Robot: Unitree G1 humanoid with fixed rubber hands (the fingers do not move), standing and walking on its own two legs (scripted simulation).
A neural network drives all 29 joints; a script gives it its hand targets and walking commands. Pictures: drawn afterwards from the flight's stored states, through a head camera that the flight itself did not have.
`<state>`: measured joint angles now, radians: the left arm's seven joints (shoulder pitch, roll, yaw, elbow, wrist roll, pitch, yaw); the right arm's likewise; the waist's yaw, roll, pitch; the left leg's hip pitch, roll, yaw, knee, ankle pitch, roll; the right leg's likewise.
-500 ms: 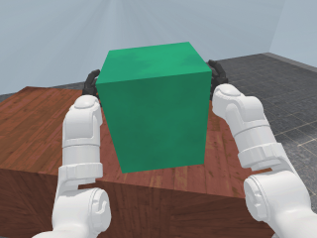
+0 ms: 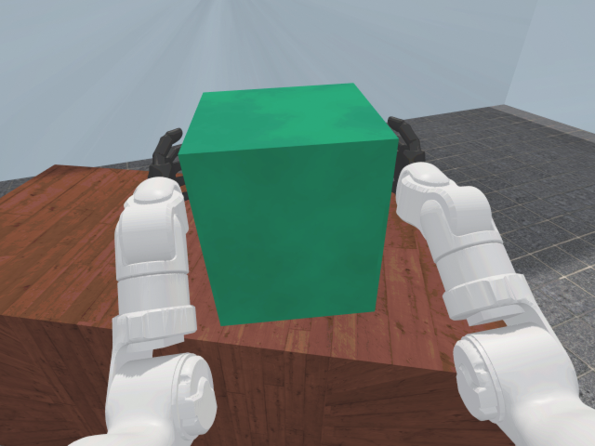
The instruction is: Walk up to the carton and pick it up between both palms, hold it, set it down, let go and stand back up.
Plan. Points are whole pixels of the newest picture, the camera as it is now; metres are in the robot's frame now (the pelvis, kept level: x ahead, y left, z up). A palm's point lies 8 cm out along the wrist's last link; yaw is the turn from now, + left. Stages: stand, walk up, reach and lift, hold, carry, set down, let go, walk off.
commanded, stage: hold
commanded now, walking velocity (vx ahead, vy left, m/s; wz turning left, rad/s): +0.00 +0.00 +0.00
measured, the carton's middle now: (288, 201) +0.38 +0.01 +0.22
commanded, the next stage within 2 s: set down in 1.72 s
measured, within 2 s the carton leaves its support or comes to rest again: neither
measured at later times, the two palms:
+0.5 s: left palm (182, 185) +0.35 +0.14 +0.27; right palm (428, 174) +0.34 -0.16 +0.28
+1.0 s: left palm (178, 189) +0.36 +0.15 +0.25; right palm (416, 169) +0.35 -0.15 +0.27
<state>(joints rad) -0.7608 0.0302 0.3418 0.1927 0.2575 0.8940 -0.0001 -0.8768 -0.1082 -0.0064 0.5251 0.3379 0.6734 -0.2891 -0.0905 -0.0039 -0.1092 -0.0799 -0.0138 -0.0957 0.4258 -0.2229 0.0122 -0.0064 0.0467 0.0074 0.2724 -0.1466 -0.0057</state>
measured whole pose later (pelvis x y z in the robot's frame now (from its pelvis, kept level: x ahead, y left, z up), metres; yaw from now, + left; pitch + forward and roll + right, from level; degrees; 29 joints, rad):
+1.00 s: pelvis +0.00 -0.01 +0.00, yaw +1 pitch -4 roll -2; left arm -0.79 0.08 0.32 0.33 0.17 0.83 0.03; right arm -0.94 -0.10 -0.03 0.61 0.34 0.66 -0.30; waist -0.10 -0.01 -0.16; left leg -0.14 -0.01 -0.11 0.42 -0.21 0.00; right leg -0.07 0.05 -0.01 0.29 -0.15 -0.02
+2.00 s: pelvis -0.02 -0.02 +0.00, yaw +1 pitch -8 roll -1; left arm -0.78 0.03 0.41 0.41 0.29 0.68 0.00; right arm -0.95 -0.03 -0.12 0.78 0.14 0.46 -0.19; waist -0.10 -0.03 -0.10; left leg -0.07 -0.01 -0.10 0.38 -0.17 -0.01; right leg -0.03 0.04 -0.01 0.31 -0.14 -0.02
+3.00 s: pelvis -0.01 +0.00 +0.00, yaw +1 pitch -3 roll -1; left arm -0.76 0.06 0.28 0.72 0.19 0.33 0.07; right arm -0.77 0.03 -0.27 0.85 -0.02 0.12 -0.14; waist -0.07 -0.05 -0.07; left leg -0.14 -0.02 -0.08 0.36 -0.17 0.01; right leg -0.09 0.02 -0.02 0.28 -0.13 -0.01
